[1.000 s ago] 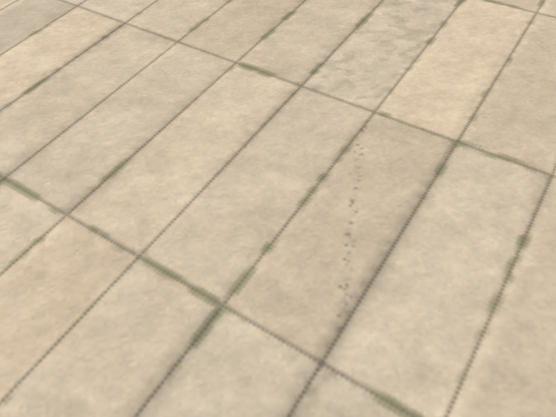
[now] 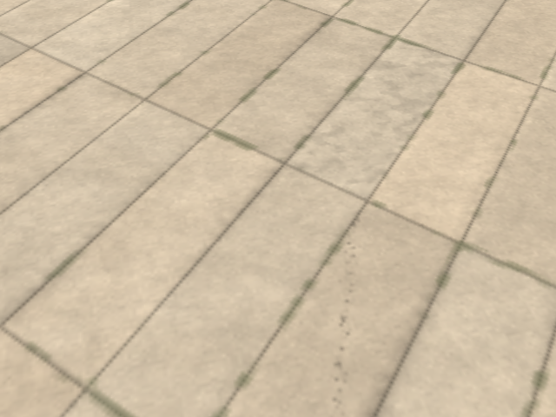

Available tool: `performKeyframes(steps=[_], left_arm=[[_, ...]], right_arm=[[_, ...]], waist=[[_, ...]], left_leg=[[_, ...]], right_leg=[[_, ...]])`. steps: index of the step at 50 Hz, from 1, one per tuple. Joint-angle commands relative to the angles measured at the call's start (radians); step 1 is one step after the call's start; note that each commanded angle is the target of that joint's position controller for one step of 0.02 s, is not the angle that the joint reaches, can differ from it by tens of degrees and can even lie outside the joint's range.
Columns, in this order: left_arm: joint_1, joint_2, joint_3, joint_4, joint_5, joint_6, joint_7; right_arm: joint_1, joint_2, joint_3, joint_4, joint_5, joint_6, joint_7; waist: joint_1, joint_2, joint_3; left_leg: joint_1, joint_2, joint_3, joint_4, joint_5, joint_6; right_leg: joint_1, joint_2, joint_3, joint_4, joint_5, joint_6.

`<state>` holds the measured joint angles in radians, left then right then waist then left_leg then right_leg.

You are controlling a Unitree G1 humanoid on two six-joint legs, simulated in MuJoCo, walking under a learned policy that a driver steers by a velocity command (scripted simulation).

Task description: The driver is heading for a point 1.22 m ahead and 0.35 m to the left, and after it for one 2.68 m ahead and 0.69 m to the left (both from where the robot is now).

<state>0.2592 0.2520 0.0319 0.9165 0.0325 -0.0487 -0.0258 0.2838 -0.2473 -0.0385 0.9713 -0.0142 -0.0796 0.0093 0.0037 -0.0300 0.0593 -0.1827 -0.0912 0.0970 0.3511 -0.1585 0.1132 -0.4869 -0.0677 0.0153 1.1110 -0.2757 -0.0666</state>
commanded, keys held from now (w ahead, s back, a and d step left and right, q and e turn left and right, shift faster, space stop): w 0.36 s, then w+q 0.64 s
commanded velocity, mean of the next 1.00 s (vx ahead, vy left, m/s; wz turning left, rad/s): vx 0.50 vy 0.00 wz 0.25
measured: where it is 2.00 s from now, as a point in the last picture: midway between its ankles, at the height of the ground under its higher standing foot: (213, 238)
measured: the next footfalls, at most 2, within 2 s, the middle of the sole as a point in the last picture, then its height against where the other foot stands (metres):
right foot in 0.36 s outside the picture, level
left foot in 0.90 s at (253, 357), level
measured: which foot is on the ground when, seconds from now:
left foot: down 0.00-0.38, up 0.40-0.88, down 0.90-1.00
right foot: up 0.00-0.34, down 0.36-0.92, up 0.94-1.00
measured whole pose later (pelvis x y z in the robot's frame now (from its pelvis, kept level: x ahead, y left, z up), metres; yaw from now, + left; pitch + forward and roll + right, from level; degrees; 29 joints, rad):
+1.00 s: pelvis +0.55 +0.02 -0.02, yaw +19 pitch +0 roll +0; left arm 0.31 0.21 0.04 0.94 0.01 -0.07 0.01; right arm 0.15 -0.25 -0.07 0.89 -0.02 -0.03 0.01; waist 0.01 0.00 0.07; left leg -0.35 -0.11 0.09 0.55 -0.21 0.15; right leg -0.30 -0.05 -0.07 1.25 -0.39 -0.02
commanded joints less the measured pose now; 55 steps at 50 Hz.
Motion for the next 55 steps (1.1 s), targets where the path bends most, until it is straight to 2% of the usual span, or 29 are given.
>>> performKeyframes(steps=[1, 4, 7, 12, 15, 16, 17, 18, 19, 20, 21, 22, 23, 24, 26, 29, 34, 38, 41, 43, 44, 45, 46, 47, 48, 49, 50, 52, 55], left_arm=[[0.039, 0.046, 0.010, -0.034, 0.006, 0.017, -0.011], [-0.097, 0.048, 0.008, -0.080, 0.002, 0.017, -0.012], [-0.201, 0.030, -0.002, -0.112, -0.005, 0.012, -0.012], [-0.327, 0.035, -0.008, -0.160, -0.006, 0.003, -0.007], [-0.284, 0.051, 0.000, -0.159, -0.007, -0.009, -0.002], [-0.203, 0.066, 0.008, -0.134, -0.007, -0.014, 0.006], [-0.054, 0.084, 0.020, -0.084, -0.004, -0.022, 0.015], [0.127, 0.129, 0.039, -0.029, 0.015, -0.032, 0.027], [0.250, 0.250, 0.072, -0.017, 0.043, -0.033, 0.037], [0.218, 0.223, 0.071, -0.015, 0.008, -0.019, 0.024], [0.096, 0.174, 0.059, -0.028, -0.014, -0.016, 0.022], [0.012, 0.102, 0.042, -0.043, -0.016, -0.023, 0.018], [-0.019, 0.060, 0.031, -0.038, -0.012, -0.031, 0.017], [-0.023, 0.035, 0.023, -0.024, -0.015, -0.038, 0.022], [0.017, 0.031, 0.021, -0.001, -0.014, -0.057, 0.024], [0.067, 0.057, 0.029, 0.022, -0.017, -0.073, 0.025], [0.122, 0.049, 0.022, 0.045, -0.018, -0.072, 0.035], [0.198, 0.073, 0.025, 0.075, -0.016, -0.063, 0.052], [0.195, 0.097, 0.031, 0.082, -0.011, -0.046, 0.065], [0.175, 0.125, 0.040, 0.075, -0.005, -0.030, 0.070], [0.168, 0.138, 0.044, 0.067, -0.005, -0.020, 0.067], [0.144, 0.143, 0.045, 0.045, -0.009, -0.018, 0.060], [0.184, 0.037, 0.025, -0.021, -0.029, -0.024, 0.039], [0.073, 0.098, 0.039, -0.073, -0.026, -0.036, 0.031], [-0.021, 0.096, 0.036, -0.103, -0.023, -0.051, 0.025], [-0.016, 0.091, 0.032, -0.102, -0.027, -0.062, 0.024], [0.001, 0.089, 0.035, -0.088, -0.019, -0.057, 0.027], [0.037, 0.073, 0.033, -0.085, 0.014, -0.017, 0.024], [-0.009, 0.057, 0.030, -0.115, 0.017, 0.017, 0.013]], right_arm=[[0.038, -0.095, -0.015, -0.019, 0.006, -0.030, -0.001], [0.099, -0.091, -0.011, 0.004, 0.009, -0.024, -0.002], [0.152, -0.091, -0.007, 0.024, 0.008, -0.023, -0.004], [0.235, -0.096, -0.004, 0.063, -0.006, -0.014, -0.018], [0.205, -0.115, -0.009, 0.069, -0.013, -0.009, -0.028], [0.189, -0.125, -0.012, 0.070, -0.015, -0.008, -0.030], [0.172, -0.130, -0.013, 0.069, -0.012, -0.005, -0.028], [0.159, -0.117, -0.007, 0.055, -0.004, -0.007, -0.026], [0.249, -0.008, 0.018, 0.019, 0.036, -0.009, -0.013], [0.258, -0.070, -0.004, 0.041, 0.022, -0.007, -0.017], [0.170, -0.101, -0.019, 0.020, 0.009, -0.003, -0.019], [0.120, -0.084, -0.015, 0.007, 0.007, -0.006, -0.013], [0.104, -0.058, -0.015, 0.010, 0.006, 0.002, -0.010], [0.112, -0.046, -0.015, 0.012, -0.011, 0.017, -0.004], [0.124, -0.017, -0.014, 0.016, -0.019, 0.042, 0.010], [0.028, -0.011, -0.018, -0.024, -0.014, 0.058, 0.021], [-0.169, 0.011, -0.004, -0.102, -0.010, 0.050, 0.036], [-0.285, 0.012, 0.006, -0.156, -0.017, 0.049, 0.042], [-0.258, -0.012, -0.005, -0.162, -0.021, 0.050, 0.040], [-0.142, -0.042, -0.022, -0.133, -0.023, 0.050, 0.033], [-0.039, -0.067, -0.037, -0.104, -0.026, 0.044, 0.029], [0.109, -0.121, -0.063, -0.064, -0.039, 0.038, 0.018], [0.138, -0.237, -0.096, -0.075, -0.045, 0.043, 0.002], [0.139, -0.253, -0.099, -0.087, -0.011, 0.058, 0.003], [0.092, -0.231, -0.092, -0.079, -0.001, 0.063, -0.007], [0.045, -0.176, -0.080, -0.080, 0.004, 0.059, -0.011], [-0.004, -0.139, -0.070, -0.087, 0.005, 0.051, -0.014], [-0.037, -0.108, -0.056, -0.095, 0.015, 0.031, -0.018], [0.013, -0.148, -0.063, -0.088, 0.017, 0.011, -0.013]], waist=[[0.030, 0.070, 0.007], [-0.002, 0.063, 0.036], [-0.033, 0.069, 0.038], [-0.072, 0.083, 0.047], [-0.026, 0.097, 0.026], [0.011, 0.107, -0.016], [0.075, 0.092, -0.092], [0.144, 0.067, -0.193], [0.127, -0.135, -0.353], [0.114, -0.115, -0.388], [0.062, -0.039, -0.199], [0.038, 0.000, -0.095], [0.013, 0.001, -0.036], [-0.013, -0.024, -0.008], [-0.029, -0.032, -0.012], [-0.032, -0.026, 0.012], [0.001, -0.033, 0.044], [0.036, -0.032, 0.055], [0.004, -0.056, 0.019], [-0.051, -0.076, -0.053], [-0.091, -0.069, -0.113], [-0.168, -0.012, -0.187], [-0.118, 0.216, -0.289], [-0.131, 0.159, -0.327], [-0.115, 0.079, -0.171], [-0.073, 0.024, -0.094], [-0.025, -0.020, -0.043], [0.024, 0.002, -0.050], [0.026, 0.032, -0.048]], left_leg=[[-0.002, 0.276, -0.246, -0.261, 0.095, 0.116], [0.053, 0.252, -0.202, -0.271, 0.170, 0.101], [0.105, 0.238, -0.163, -0.254, 0.273, 0.079], [0.279, 0.282, -0.158, -0.193, 0.429, 0.085], [0.332, 0.304, -0.140, -0.090, 0.672, 0.068], [0.328, 0.299, -0.129, 0.003, 0.811, 0.054], [0.301, 0.273, -0.104, 0.169, 0.856, 0.038], [0.135, 0.237, -0.081, 0.392, 0.666, 0.020], [-0.230, 0.097, -0.020, 0.791, 0.135, -0.030], [-0.380, 0.007, -0.130, 0.965, -0.360, -0.021], [-0.440, 0.082, -0.176, 0.982, -0.271, -0.011], [-0.424, 0.124, -0.170, 0.925, -0.191, -0.010], [-0.387, 0.154, -0.164, 0.867, -0.150, -0.010], [-0.341, 0.169, -0.163, 0.827, -0.127, -0.019], [-0.313, 0.168, -0.151, 0.818, -0.092, -0.030], [-0.421, 0.183, -0.134, 0.767, 0.009, -0.042], [-0.454, 0.168, -0.057, 0.481, 0.183, -0.055], [-0.436, 0.142, 0.021, 0.314, 0.169, -0.026], [-0.361, 0.084, 0.060, 0.272, 0.042, 0.027], [-0.227, 0.019, 0.081, 0.255, -0.066, 0.076], [-0.098, -0.008, 0.068, 0.205, -0.084, 0.105], [0.127, 0.042, -0.037, 0.121, -0.089, 0.152], [0.460, 0.354, -0.511, 0.106, -0.102, 0.294], [0.508, 0.442, -0.855, -0.053, -0.090, 0.359], [0.412, 0.415, -0.676, -0.078, -0.035, 0.316], [0.283, 0.380, -0.576, -0.096, 0.062, 0.269], [0.174, 0.324, -0.487, -0.109, 0.174, 0.224], [0.068, 0.250, -0.387, -0.122, 0.295, 0.193], [0.024, 0.204, -0.346, -0.136, 0.352, 0.182]], right_leg=[[-0.088, -0.054, -0.004, -0.047, 0.088, 0.027], [-0.177, -0.062, -0.033, -0.182, 0.196, 0.051], [-0.166, -0.038, -0.065, -0.336, 0.275, 0.057], [-0.178, 0.004, -0.090, -0.485, 0.253, 0.024], [-0.071, 0.048, -0.102, -0.554, 0.142, -0.023], [0.040, 0.082, -0.113, -0.574, 0.104, -0.042], [0.213, 0.112, -0.126, -0.635, 0.128, -0.067], [0.483, 0.029, -0.041, -0.647, 0.142, -0.107], [0.827, -0.295, 0.403, -0.668, 0.052, -0.224], [0.821, -0.376, 0.669, -0.806, 0.046, -0.271], [0.656, -0.331, 0.497, -0.832, -0.016, -0.231], [0.504, -0.293, 0.369, -0.883, 0.009, -0.197], [0.407, -0.244, 0.262, -0.923, 0.049, -0.149], [0.335, -0.204, 0.179, -0.947, 0.100, -0.113], [0.302, -0.183, 0.090, -0.968, 0.196, -0.097], [0.334, -0.167, -0.021, -0.986, 0.310, -0.082], [0.379, -0.127, -0.159, -0.976, 0.452, -0.052], [0.507, -0.169, -0.205, -0.945, 0.574, -0.051], [0.607, -0.195, -0.248, -0.815, 0.901, -0.043], [0.628, -0.203, -0.268, -0.605, 1.091, -0.046], [0.587, -0.204, -0.269, -0.430, 1.039, -0.043], [0.425, -0.184, -0.279, -0.164, 0.824, -0.015], [-0.002, -0.031, -0.269, 0.222, 0.027, 0.041], [-0.209, 0.103, -0.057, 0.392, -0.258, 0.057], [-0.307, 0.021, 0.014, 0.346, -0.151, 0.045], [-0.264, -0.014, 0.011, 0.245, -0.074, 0.044], [-0.199, -0.041, 0.011, 0.159, -0.052, 0.051], [-0.086, -0.058, 0.013, 0.069, -0.043, 0.082], [-0.096, -0.054, -0.015, -0.032, 0.010, 0.117]])
Velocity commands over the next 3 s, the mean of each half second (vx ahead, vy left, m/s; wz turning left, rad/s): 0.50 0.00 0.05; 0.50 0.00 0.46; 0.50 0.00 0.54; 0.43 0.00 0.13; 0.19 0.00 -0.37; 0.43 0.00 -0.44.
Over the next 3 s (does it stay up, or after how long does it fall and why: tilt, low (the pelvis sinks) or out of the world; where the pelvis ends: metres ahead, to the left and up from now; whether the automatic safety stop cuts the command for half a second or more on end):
stays up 1.28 0.36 -0.01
